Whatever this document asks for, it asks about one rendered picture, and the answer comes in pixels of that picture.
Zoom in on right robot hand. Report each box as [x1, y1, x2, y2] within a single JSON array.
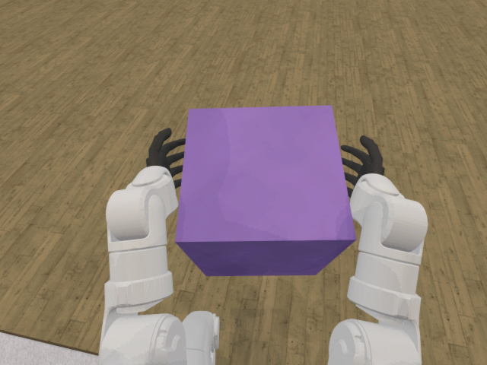
[[341, 135, 385, 198]]

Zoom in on robot left thigh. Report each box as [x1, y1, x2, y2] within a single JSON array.
[[182, 311, 220, 365]]

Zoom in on robot right upper arm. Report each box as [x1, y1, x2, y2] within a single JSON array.
[[328, 319, 421, 365]]

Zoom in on carton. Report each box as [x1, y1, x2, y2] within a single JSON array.
[[175, 105, 356, 276]]

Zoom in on left robot hand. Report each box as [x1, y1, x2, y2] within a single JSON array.
[[146, 128, 186, 189]]

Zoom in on right robot forearm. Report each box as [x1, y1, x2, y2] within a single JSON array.
[[347, 173, 428, 365]]

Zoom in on robot left upper arm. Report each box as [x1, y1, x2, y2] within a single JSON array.
[[99, 313, 187, 365]]

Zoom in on left robot forearm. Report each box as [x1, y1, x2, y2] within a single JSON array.
[[98, 166, 178, 365]]

